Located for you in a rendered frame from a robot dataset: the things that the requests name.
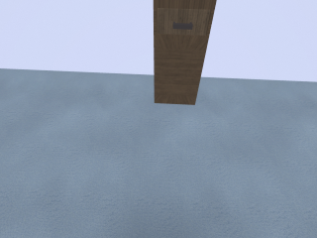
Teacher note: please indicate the cabinet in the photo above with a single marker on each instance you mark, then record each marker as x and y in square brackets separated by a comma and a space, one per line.
[179, 59]

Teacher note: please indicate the handle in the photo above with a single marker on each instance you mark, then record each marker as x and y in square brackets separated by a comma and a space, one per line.
[182, 26]

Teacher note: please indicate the drawer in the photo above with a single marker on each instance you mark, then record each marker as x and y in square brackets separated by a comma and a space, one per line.
[199, 19]

